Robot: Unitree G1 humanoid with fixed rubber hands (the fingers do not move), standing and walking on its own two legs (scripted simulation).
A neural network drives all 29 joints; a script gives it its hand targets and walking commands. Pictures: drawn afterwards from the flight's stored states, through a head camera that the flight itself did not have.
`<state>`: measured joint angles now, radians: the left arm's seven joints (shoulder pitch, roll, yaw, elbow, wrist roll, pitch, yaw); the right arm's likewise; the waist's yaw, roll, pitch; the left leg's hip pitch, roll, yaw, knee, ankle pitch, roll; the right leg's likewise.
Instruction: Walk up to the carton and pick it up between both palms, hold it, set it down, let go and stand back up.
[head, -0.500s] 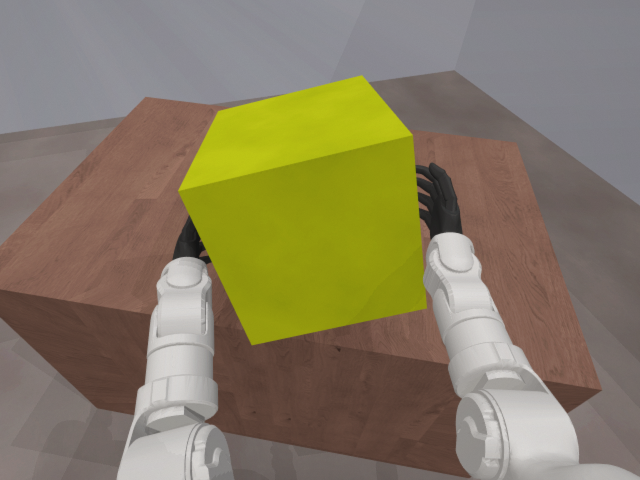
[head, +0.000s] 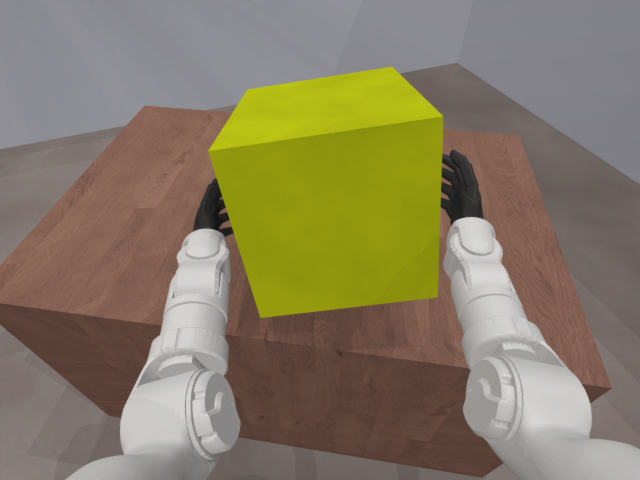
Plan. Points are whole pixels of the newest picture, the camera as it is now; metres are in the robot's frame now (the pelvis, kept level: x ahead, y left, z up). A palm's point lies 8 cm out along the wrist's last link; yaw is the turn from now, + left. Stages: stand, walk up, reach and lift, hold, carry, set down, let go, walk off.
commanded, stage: set down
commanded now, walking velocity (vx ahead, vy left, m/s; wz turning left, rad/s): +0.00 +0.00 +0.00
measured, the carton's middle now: (331, 181) +0.51 -0.01 +0.09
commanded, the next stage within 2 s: none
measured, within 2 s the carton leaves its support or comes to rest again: rests again in 1.74 s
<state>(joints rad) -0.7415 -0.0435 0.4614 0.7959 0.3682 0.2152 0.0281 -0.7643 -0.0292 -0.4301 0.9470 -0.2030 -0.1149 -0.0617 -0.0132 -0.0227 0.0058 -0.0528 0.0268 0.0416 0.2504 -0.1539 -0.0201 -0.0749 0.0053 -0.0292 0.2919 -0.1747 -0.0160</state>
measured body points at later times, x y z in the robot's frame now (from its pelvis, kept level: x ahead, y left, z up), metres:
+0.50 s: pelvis +0.02 +0.00 +0.00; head +0.03 +0.01 +0.45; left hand +0.43 +0.16 +0.06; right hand +0.42 -0.18 +0.08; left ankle -0.01 +0.13 -0.75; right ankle -0.01 -0.10 -0.75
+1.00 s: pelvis +0.00 +0.01 +0.00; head +0.04 +0.02 +0.44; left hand +0.44 +0.18 +0.06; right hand +0.43 -0.17 +0.08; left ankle -0.01 +0.13 -0.75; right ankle -0.01 -0.10 -0.75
